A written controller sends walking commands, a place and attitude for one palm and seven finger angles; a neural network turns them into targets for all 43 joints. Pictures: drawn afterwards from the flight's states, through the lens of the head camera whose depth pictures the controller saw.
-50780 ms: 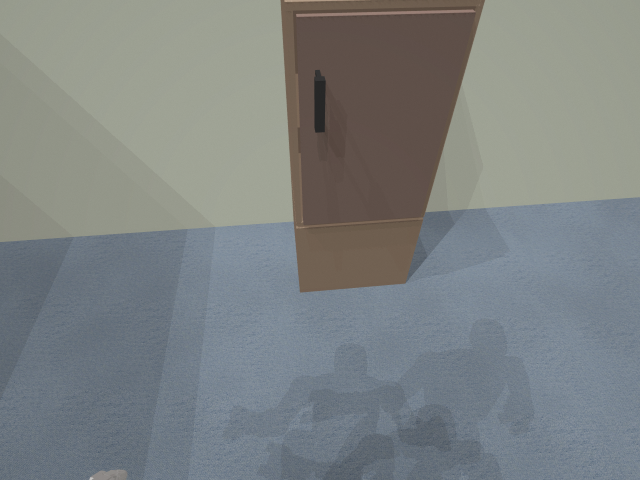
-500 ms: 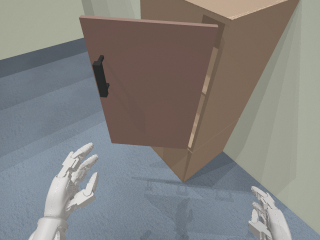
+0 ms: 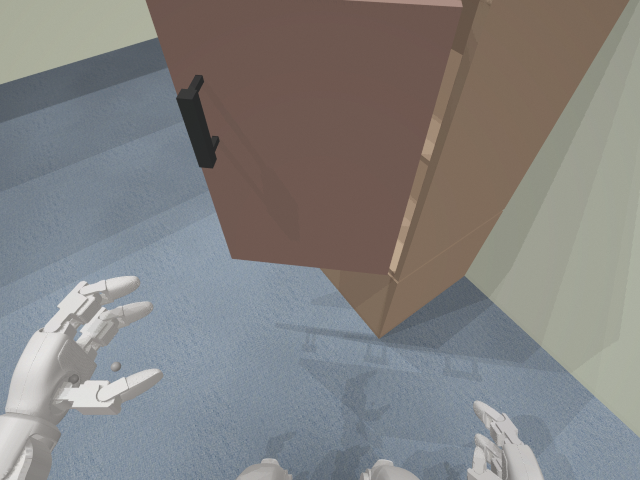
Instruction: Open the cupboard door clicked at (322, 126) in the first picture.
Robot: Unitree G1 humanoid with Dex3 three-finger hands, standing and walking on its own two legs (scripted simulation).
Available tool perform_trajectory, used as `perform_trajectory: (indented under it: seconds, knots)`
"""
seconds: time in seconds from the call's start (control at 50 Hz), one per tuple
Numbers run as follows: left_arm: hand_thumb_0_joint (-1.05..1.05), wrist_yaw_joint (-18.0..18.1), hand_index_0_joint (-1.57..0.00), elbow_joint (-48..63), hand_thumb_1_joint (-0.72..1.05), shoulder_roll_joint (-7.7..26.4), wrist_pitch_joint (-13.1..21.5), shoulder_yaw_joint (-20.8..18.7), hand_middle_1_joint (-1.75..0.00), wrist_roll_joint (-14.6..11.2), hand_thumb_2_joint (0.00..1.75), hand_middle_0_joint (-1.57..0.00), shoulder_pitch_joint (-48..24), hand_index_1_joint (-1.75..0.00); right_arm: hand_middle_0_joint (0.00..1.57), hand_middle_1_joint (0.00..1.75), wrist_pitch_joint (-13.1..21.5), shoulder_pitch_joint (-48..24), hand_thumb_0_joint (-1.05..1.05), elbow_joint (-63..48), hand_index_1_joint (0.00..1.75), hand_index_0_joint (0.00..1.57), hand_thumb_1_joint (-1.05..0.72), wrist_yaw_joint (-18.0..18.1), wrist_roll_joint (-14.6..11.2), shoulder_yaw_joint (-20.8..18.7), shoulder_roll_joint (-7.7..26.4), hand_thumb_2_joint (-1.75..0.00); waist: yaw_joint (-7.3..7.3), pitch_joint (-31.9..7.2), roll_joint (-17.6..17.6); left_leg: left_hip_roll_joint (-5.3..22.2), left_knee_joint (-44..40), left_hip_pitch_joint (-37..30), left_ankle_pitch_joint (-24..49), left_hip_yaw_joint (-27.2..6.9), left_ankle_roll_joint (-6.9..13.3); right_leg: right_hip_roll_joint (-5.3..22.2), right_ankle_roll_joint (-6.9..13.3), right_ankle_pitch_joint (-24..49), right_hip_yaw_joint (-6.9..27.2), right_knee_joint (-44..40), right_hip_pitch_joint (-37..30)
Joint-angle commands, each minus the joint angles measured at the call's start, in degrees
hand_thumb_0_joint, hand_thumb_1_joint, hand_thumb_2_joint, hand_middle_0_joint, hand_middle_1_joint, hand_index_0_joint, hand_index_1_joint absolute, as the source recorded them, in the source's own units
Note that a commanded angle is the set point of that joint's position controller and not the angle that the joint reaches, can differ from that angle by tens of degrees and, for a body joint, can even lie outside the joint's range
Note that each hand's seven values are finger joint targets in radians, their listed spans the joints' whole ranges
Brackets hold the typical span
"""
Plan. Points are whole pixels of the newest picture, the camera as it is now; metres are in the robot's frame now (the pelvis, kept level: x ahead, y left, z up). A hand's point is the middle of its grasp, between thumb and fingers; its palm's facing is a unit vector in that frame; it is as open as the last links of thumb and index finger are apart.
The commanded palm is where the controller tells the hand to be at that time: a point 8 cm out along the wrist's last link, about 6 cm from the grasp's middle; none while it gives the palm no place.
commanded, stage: raise the hand with hooked fingers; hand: left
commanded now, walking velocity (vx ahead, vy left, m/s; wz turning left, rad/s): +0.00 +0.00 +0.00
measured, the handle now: (202, 122) +0.58 +0.21 +0.10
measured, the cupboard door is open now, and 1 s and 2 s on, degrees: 47 47 47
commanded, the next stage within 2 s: move the hooked fingers beside the handle in 1.26 s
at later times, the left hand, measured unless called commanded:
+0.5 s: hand (58, 316) +0.27 +0.29 +0.10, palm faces -0.03 -1.00 -0.05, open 13.7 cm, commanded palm +0.24 +0.34 +0.10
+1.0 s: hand (43, 273) +0.31 +0.31 +0.12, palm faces -0.05 -1.00 -0.03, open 14.0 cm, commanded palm +0.27 +0.36 +0.12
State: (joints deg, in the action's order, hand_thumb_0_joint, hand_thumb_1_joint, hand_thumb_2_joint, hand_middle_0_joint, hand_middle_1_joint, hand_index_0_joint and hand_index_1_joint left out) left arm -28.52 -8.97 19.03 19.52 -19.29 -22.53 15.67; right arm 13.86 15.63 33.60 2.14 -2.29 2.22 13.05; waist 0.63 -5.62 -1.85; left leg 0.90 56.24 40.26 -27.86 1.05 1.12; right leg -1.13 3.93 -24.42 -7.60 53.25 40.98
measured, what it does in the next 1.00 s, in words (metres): stands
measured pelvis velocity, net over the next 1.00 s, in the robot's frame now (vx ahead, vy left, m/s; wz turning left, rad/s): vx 0.01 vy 0.04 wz -0.01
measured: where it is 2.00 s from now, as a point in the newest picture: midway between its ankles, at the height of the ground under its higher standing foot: outside the picture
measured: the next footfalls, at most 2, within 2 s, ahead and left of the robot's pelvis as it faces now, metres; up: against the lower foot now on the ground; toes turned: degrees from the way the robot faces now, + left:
none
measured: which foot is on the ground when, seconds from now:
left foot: down 0.00-1.00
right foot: down 0.00-1.00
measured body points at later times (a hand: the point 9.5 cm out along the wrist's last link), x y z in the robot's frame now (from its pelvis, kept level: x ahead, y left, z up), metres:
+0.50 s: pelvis +0.01 +0.04 +0.02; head +0.04 +0.05 +0.47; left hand +0.26 +0.34 +0.10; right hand +0.19 -0.20 -0.04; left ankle +0.00 +0.10 -0.68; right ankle +0.02 -0.08 -0.68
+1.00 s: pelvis +0.01 +0.04 +0.03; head +0.05 +0.05 +0.48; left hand +0.30 +0.37 +0.12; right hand +0.16 -0.22 -0.04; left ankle +0.00 +0.10 -0.68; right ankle +0.02 -0.08 -0.68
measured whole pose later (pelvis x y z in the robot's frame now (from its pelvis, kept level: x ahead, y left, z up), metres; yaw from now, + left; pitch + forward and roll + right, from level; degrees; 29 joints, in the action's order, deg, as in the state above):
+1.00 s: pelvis +0.01 +0.04 +0.03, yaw -1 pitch +7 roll -2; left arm -32.9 -24.0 26.4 10.3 -25.0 -20.4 -4.7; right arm 12.0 17.4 32.3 3.8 -2.9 2.6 17.1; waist 0.2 -3.8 -0.9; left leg -1.3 43.7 28.0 -23.3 3.0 4.2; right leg 0.1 0.7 -19.0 -5.2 40.2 28.7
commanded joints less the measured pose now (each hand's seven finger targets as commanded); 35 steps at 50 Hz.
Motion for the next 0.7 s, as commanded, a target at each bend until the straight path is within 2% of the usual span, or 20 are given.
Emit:
perform_trajectory:
  seconds: [0.0, 0.02, 0.04, 0.08, 0.1, 0.12, 0.14, 0.18, 0.2, 0.26, 0.3, 0.34, 0.4, 0.42, 0.48, 0.5, 0.54, 0.62, 0.68]
  knots:
    - [0.00, 1.6, -0.27, 7.9, -0.10, 9.4, 4.0, -5.4, -0.94, -1.3, 0.47, -0.27, -1.8, -0.94, 0.20, 0.30, 4.5, -4.3, 0.00, -9.9, 0.30, 0.20, -0.90, 0.6, -0.3, -4.4, 9.7, -0.90, -1.40, -8.9, 4.0, -1.2, -8.2, -0.5, 15.3, -2.7, 0.5, 2.3, -3.9, 8.6, 10.2, -11.3, -14.3]
    - [0.00, 1.5, -0.27, 8.6, -0.13, 10.0, 4.4, -5.2, -0.96, -1.0, 0.46, -0.27, -3.0, -0.96, 0.20, 0.30, 4.6, -3.7, 0.00, -10.0, 0.30, 0.20, -0.90, 0.6, -0.4, -4.5, 10.0, -0.90, -1.03, -9.7, 3.2, -1.3, -8.9, -1.6, 14.7, -2.5, 0.6, 2.4, -3.9, 7.2, 10.2, -11.7, -14.1]
    - [0.00, 1.7, -0.27, 8.2, -0.15, 10.8, 4.4, -6.0, -0.98, -0.7, 0.45, -0.27, -2.8, -0.98, 0.20, 0.30, 4.7, -3.3, 0.00, -10.1, 0.30, 0.20, -0.90, 0.8, -0.4, -4.6, 10.2, -0.90, -1.28, -10.3, 3.0, -1.3, -9.4, -2.2, 14.4, -2.4, 0.7, 2.3, -3.6, 6.0, 9.5, -11.7, -14.0]
    - [0.00, 1.8, -0.28, 9.7, -0.20, 10.6, 4.7, -4.8, -1.00, -0.2, 0.43, -0.28, -4.3, -1.00, 0.20, 0.30, 5.1, -2.9, 0.00, -10.3, 0.30, 0.20, -0.90, 0.9, -0.6, -4.6, 10.5, -0.90, -0.99, -10.4, 0.8, -1.1, -10.6, -4.6, 14.3, -2.4, 0.8, 1.9, -3.3, 5.9, 8.2, -11.5, -13.0]
    - [0.00, 1.8, -0.28, 10.4, -0.22, 11.7, 4.6, -5.4, -1.02, -0.5, 0.42, -0.28, -6.7, -1.02, 0.20, 0.30, 5.0, -2.7, 0.00, -10.4, 0.30, 0.20, -0.90, 1.0, -0.4, -4.4, 10.8, -0.90, -1.11, -10.0, -0.1, -1.1, -10.9, -5.3, 15.2, -2.8, 0.7, 1.4, -2.8, 7.2, 7.7, -10.9, -13.3]
    - [0.00, 1.8, -0.28, 11.3, -0.24, 12.3, 4.7, -5.6, -1.03, -0.4, 0.41, -0.28, -7.9, -1.03, 0.20, 0.30, 5.0, -2.1, 0.00, -10.2, 0.30, 0.20, -0.90, 1.2, -0.5, -4.4, 10.8, -0.90, -0.91, -11.9, -0.1, -0.9, -11.5, -7.0, 15.7, -2.8, 0.8, 1.2, -2.9, 8.3, 7.2, -10.8, -13.8]
    - [0.00, 2.2, -0.28, 11.5, -0.27, 12.8, 4.8, -6.2, -1.05, -0.2, 0.40, -0.28, -8.0, -1.05, 0.20, 0.30, 5.1, -2.0, 0.00, -10.1, 0.30, 0.20, -0.90, 1.3, -0.5, -4.4, 10.8, -0.90, -1.33, -12.3, -2.1, -0.9, -12.0, -7.9, 16.3, -2.9, 0.6, 1.1, -2.7, 9.2, 6.6, -10.4, -14.1]
    - [0.00, 2.9, -0.29, 11.9, -0.31, 12.7, 4.6, -6.0, -1.08, 0.0, 0.38, -0.29, -8.5, -1.08, 0.20, 0.30, 5.3, -2.0, 0.00, -10.1, 0.30, 0.20, -0.90, 1.4, -0.5, -4.2, 10.7, -0.90, -1.30, -11.3, -3.0, -0.7, -12.9, -9.4, 17.4, -3.4, 0.4, 1.0, -2.5, 10.8, 5.4, -10.2, -13.6]
    - [0.00, 3.0, -0.29, 11.3, -0.34, 13.7, 4.1, -6.5, -1.10, 0.1, 0.37, -0.29, -9.7, -1.10, 0.20, 0.30, 5.1, -1.6, 0.00, -9.8, 0.30, 0.20, -0.90, 1.5, -0.4, -4.2, 11.2, -0.90, -1.18, -10.7, -2.3, -0.5, -13.1, -10.0, 18.8, -3.9, 0.3, 0.5, -2.1, 12.0, 4.9, -9.9, -13.8]
    - [0.00, 2.7, -0.29, 10.3, -0.41, 14.0, 2.8, -6.8, -1.14, 0.1, 0.34, -0.29, -11.1, -1.14, 0.20, 0.30, 4.7, -1.6, 0.00, -9.7, 0.30, 0.20, -0.90, 1.6, -0.5, -4.0, 11.1, -0.90, -1.21, -10.9, -3.5, -0.4, -14.2, -11.6, 19.8, -3.9, -0.1, 0.6, -2.3, 13.3, 4.5, -10.5, -14.3]
    - [0.00, 2.1, -0.30, 8.5, -0.45, 14.3, 1.2, -6.3, -1.17, 0.3, 0.32, -0.30, -13.4, -1.17, 0.20, 0.30, 4.3, -1.6, 0.00, -9.7, 0.30, 0.20, -0.90, 1.8, -0.6, -3.8, 11.5, -0.90, -0.74, -8.7, -3.1, -0.2, -14.8, -12.5, 20.4, -4.4, -0.3, 0.1, -2.0, 13.9, 4.0, -10.8, -13.6]
    - [0.00, 1.4, -0.30, 7.9, -0.50, 14.4, -0.2, -5.9, -1.20, 0.6, 0.30, -0.30, -15.8, -1.20, 0.20, 0.30, 3.9, -1.8, 0.00, -9.8, 0.30, 0.20, -0.90, 1.9, -0.8, -3.7, 11.4, -0.90, -0.62, -9.1, -4.5, 0.1, -15.6, -14.2, 21.2, -4.6, -0.6, 0.2, -2.1, 14.1, 3.8, -11.4, -13.3]
    - [0.00, 0.6, -0.30, 7.0, -0.50, 15.7, -2.0, -6.4, -1.20, 0.5, 0.30, -0.30, -19.7, -1.20, 0.20, 0.30, 3.6, -1.8, 0.00, -9.8, 0.30, 0.20, -0.90, 2.2, -0.8, -3.3, 11.5, -0.90, -0.86, -9.1, -4.7, 0.1, -16.3, -16.0, 23.4, -5.3, -1.1, -0.1, -1.7, 15.3, 3.5, -11.8, -14.1]
    - [0.00, 0.4, -0.30, 6.5, -0.50, 16.5, -2.4, -7.3, -1.20, 0.6, 0.30, -0.30, -20.4, -1.20, 0.20, 0.30, 3.5, -1.7, 0.00, -9.9, 0.30, 0.20, -0.90, 2.2, -0.7, -3.2, 11.4, -0.90, -0.99, -10.3, -3.9, 0.3, -16.6, -16.8, 24.4, -5.4, -1.3, -0.1, -1.9, 15.8, 3.4, -11.9, -14.6]
    - [0.00, -0.3, -0.30, 4.3, -0.50, 16.7, -3.4, -7.4, -1.20, 0.6, 0.30, -0.30, -23.2, -1.20, 0.20, 0.30, 3.3, -2.2, 0.00, -9.7, 0.30, 0.20, -0.90, 2.4, -0.7, -2.9, 11.4, -0.90, -0.76, -9.3, -3.1, 0.4, -17.6, -17.2, 23.2, -6.0, -1.6, 0.0, -1.9, 14.8, 3.2, -12.7, -14.2]
    - [0.00, -0.4, -0.30, 3.6, -0.50, 17.8, -3.7, -8.0, -1.20, 0.7, 0.30, -0.30, -24.5, -1.20, 0.20, 0.30, 3.1, -2.1, 0.00, -9.7, 0.30, 0.20, -0.90, 2.4, -0.7, -2.8, 11.6, -0.90, -1.15, -9.1, -3.8, 0.3, -17.7, -17.6, 24.1, -6.1, -1.8, -0.2, -1.6, 15.1, 3.3, -12.7, -14.6]
    - [0.00, -1.3, -0.30, 2.1, -0.50, 17.8, -4.4, -7.7, -1.20, 0.8, 0.30, -0.30, -26.9, -1.20, 0.20, 0.30, 2.6, -2.2, 0.00, -9.5, 0.30, 0.20, -0.90, 2.6, -0.9, -2.7, 11.6, -0.90, -0.50, -9.2, -3.0, 0.4, -18.4, -18.4, 22.6, -6.3, -1.8, -0.2, -1.8, 14.0, 3.3, -13.5, -14.0]
    - [0.00, -2.6, -0.30, 1.2, -0.50, 20.6, -5.0, -9.2, -1.20, 0.8, 0.30, -0.30, -31.5, -1.20, 0.20, 0.30, 2.3, -2.2, 0.00, -9.3, 0.30, 0.20, -0.90, 2.9, -0.8, -2.5, 11.7, -0.90, -0.70, -11.0, -4.4, 0.4, -18.8, -20.4, 24.8, -6.2, -1.8, -0.1, -1.6, 15.4, 3.6, -14.4, -15.4]
    - [0.00, -3.3, -0.30, -1.9, -0.50, 21.1, -5.8, -9.5, -1.20, 0.7, 0.30, -0.30, -33.0, -1.20, 0.20, 0.30, 2.1, -2.1, 0.00, -9.0, 0.30, 0.20, -0.90, 3.1, -0.9, -2.4, 11.8, -0.90, -0.59, -9.8, -3.6, 0.4, -19.4, -20.0, 24.0, -6.4, -1.8, 0.0, -1.7, 14.9, 3.5, -15.0, -15.1]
